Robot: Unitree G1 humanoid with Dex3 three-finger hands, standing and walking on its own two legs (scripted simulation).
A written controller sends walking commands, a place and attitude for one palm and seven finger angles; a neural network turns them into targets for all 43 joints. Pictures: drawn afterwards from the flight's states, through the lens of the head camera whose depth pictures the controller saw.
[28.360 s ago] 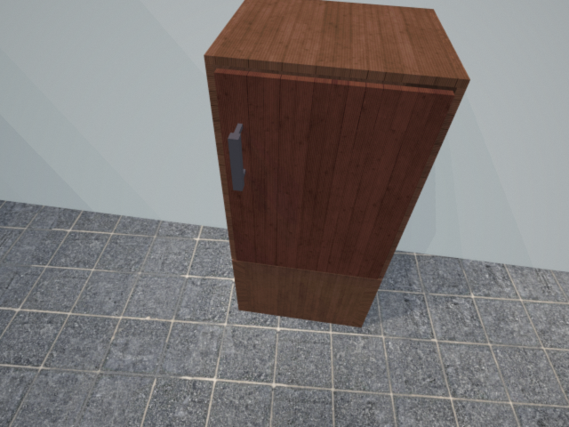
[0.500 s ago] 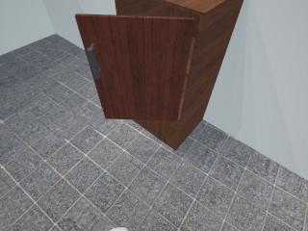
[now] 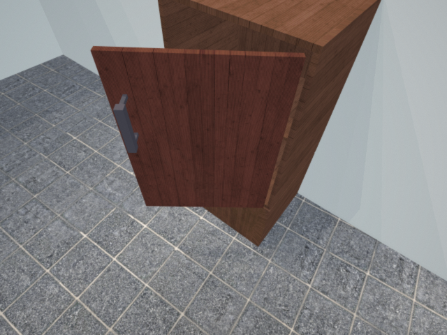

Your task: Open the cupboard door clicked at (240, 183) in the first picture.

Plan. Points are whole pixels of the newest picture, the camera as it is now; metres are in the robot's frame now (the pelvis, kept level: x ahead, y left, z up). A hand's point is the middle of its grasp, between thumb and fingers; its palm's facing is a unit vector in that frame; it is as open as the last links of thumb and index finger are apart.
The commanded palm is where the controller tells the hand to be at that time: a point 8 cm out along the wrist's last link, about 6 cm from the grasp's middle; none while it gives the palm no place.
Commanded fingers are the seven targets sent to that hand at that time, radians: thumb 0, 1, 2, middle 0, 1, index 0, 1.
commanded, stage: come to a stop and stand still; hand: left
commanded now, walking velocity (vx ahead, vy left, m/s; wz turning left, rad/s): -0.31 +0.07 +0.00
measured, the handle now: (128, 124) +0.56 +0.26 +0.03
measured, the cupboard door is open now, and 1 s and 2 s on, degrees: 38 38 38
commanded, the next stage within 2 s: look again from close up in 1.90 s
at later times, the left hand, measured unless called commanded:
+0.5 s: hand out of the picture +0.03 +0.23 -0.17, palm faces +0.02 -0.98 -0.18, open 7.4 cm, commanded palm none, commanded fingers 0.00 0.90 0.90 -0.20 -0.30 -0.20 -0.30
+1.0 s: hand out of the picture -0.04 +0.16 -0.17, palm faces -0.01 -0.98 -0.18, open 7.3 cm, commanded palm none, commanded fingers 0.00 0.90 0.90 -0.20 -0.30 -0.20 -0.30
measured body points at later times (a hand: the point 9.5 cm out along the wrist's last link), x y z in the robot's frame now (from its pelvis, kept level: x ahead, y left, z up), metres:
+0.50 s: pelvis -0.02 +0.04 +0.02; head +0.02 +0.08 +0.46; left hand +0.03 +0.28 -0.16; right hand +0.02 -0.20 -0.12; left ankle -0.02 +0.11 -0.73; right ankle -0.08 -0.12 -0.68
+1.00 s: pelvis -0.05 -0.01 +0.01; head -0.03 -0.01 +0.46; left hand -0.04 +0.21 -0.15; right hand -0.09 -0.22 -0.15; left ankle -0.02 +0.11 -0.73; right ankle -0.08 -0.14 -0.73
